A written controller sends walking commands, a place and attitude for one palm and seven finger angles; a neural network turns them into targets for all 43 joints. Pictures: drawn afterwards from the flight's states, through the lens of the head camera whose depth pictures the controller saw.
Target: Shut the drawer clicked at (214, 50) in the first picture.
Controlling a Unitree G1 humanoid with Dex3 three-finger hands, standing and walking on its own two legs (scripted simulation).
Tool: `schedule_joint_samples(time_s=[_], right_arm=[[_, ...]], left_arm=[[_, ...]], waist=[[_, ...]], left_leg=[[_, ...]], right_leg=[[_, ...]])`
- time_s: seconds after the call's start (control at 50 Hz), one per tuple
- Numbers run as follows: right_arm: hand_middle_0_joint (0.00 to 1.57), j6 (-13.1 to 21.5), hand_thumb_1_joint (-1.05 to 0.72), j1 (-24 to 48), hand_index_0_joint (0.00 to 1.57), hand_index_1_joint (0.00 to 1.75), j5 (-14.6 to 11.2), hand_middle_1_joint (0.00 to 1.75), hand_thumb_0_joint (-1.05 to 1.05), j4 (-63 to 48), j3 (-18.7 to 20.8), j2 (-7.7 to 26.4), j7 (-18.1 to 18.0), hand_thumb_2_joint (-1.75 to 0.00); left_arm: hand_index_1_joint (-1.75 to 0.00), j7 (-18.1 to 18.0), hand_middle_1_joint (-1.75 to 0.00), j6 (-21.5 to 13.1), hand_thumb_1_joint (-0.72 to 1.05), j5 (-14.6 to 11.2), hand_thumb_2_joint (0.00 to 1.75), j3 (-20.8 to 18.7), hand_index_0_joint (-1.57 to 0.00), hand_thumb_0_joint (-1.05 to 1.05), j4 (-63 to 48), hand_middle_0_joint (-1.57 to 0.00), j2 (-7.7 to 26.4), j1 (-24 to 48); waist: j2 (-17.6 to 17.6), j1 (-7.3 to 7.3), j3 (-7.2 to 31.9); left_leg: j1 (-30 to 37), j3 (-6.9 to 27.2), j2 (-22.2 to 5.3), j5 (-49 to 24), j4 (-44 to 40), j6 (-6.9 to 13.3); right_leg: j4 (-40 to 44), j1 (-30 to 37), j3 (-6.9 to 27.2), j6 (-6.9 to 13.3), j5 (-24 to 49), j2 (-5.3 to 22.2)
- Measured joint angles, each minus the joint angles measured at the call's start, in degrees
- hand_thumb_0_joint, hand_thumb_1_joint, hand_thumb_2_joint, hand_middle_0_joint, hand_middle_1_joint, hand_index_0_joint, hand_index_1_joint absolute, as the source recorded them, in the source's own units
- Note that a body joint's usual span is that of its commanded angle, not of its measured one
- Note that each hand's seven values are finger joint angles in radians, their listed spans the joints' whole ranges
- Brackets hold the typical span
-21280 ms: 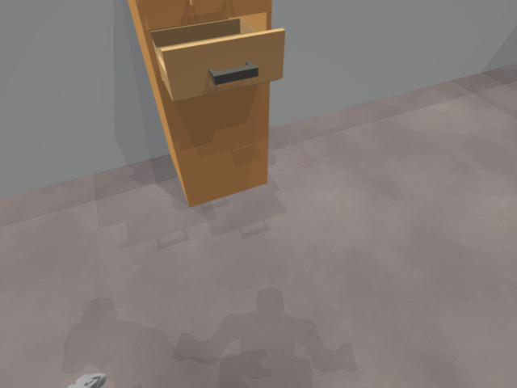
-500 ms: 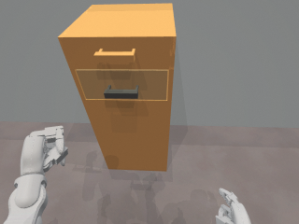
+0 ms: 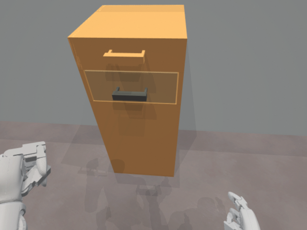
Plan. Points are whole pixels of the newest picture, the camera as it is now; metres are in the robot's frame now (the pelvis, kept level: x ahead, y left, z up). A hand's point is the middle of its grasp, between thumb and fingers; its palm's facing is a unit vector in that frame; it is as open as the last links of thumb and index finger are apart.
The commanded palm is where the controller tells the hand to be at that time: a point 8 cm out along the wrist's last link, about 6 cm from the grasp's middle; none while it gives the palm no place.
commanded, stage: step back with the hand held close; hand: left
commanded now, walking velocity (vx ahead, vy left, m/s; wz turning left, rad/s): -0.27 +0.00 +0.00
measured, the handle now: (130, 92) +0.64 +0.19 +0.00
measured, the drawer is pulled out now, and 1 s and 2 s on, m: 0.00 0.00 0.00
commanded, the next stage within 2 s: stop stepping back and stand still in 1.48 s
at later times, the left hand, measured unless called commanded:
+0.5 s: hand (30, 178) +0.15 +0.26 +0.15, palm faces +0.33 -0.80 -0.51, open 3.2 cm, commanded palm +0.10 +0.30 +0.17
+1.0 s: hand out of the picture +0.07 +0.27 +0.17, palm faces +0.41 -0.77 -0.48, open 3.2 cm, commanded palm +0.01 +0.30 +0.17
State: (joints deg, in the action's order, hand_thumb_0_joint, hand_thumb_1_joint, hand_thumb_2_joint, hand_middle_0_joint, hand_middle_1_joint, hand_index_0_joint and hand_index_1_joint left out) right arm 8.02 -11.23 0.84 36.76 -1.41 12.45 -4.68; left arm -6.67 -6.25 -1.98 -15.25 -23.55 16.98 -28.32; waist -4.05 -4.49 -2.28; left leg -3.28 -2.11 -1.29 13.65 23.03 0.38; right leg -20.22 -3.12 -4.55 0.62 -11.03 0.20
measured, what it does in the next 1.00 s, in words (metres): walks backwards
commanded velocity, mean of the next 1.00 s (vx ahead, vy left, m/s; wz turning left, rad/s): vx -0.30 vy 0.00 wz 0.01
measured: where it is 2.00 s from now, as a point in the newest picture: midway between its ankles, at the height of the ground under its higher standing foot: outside the picture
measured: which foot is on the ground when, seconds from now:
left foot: down 0.00-1.00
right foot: down 0.00-0.84, up 0.86-1.00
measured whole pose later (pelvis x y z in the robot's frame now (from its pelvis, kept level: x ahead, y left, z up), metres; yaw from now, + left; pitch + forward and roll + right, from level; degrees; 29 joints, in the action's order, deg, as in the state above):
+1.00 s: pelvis -0.11 +0.02 -0.01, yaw +2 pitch +2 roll -3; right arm 4.8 -16.1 0.9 33.8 0.3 9.9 -4.2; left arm -9.2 -15.5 -0.3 -24.3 -33.6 24.4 -35.6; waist -0.6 1.7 2.1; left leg -26.7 1.1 -0.9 4.8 29.0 2.5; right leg -43.5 -16.4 -0.8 -0.6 -22.9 -4.0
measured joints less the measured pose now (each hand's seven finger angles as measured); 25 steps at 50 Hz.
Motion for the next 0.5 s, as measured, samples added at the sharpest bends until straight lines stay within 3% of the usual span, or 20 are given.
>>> schedule_joint_samples(time_s=[0.04, 0.14, 0.26, 0.38, 0.5], right_arm=[[0.20, -0.2, -0.91, -0.3, 0.21, 0.30, 0.0, 0.30, 0.01, -0.5, -0.2, 0.0, 0.2, -0.90], [0.20, -3.4, -0.91, 0.6, 0.21, 0.30, 0.2, 0.30, 0.01, -2.5, -0.1, 0.2, 1.1, -0.90], [0.20, -6.7, -0.91, 1.7, 0.21, 0.30, -0.3, 0.30, 0.01, -3.8, 1.9, 1.2, 1.1, -0.90], [0.20, -8.8, -0.91, 1.3, 0.21, 0.30, -0.9, 0.30, 0.01, -5.0, 2.8, 0.7, 0.6, -0.90], [0.20, -8.2, -0.91, 1.5, 0.21, 0.30, -0.9, 0.30, 0.01, -6.1, 2.3, -0.1, 0.2, -0.90]], left_arm=[[-1.60, 0.3, -1.60, -0.4, 0.89, 0.1, 0.90, -0.5, -1.40, 0.01, -0.8, -1.41, 0.4, -0.1], [-1.60, 0.5, -1.60, -3.6, 0.88, 0.1, 0.90, -4.2, -1.40, 0.01, -2.7, -1.41, 1.8, -2.1], [-1.60, 1.0, -1.60, -4.2, 0.89, -0.1, 0.90, -3.4, -1.40, 0.01, -4.4, -1.41, 2.7, -5.6], [-1.60, 0.7, -1.60, -3.8, 0.88, -0.4, 0.90, -5.0, -1.40, 0.01, -7.2, -1.41, 5.4, -8.6], [-1.60, -0.1, -1.60, -4.4, 0.88, 0.1, 0.90, -6.2, -1.40, 0.01, -9.2, -1.41, 5.8, -8.2]], waist=[[0.0, 0.29, 0.1], [0.1, 2.71, 1.2], [0.6, 4.20, 0.3], [2.3, 4.24, 0.0], [3.5, 3.56, 0.2]], left_leg=[[-0.1, -0.1, -0.1, 0.2, 0.2, 0.0], [-4.5, -0.1, -0.2, 0.2, 1.3, 0.3], [-8.3, -1.0, 1.0, -0.8, 1.4, 1.2], [-10.9, -1.5, 1.8, -0.8, 3.1, 1.8], [-12.9, -1.8, 2.2, -1.0, 5.7, 2.3]], right_leg=[[0.0, 0.0, 0.1, 0.0, -0.1, 0.0], [0.5, -3.7, 0.1, -0.4, 0.8, -0.2], [-1.2, -8.5, 1.0, -1.3, 1.2, 1.1], [-4.4, -11.8, 1.5, -1.8, 0.7, 2.0], [-7.8, -14.2, 1.9, -2.0, 0.6, 2.6]])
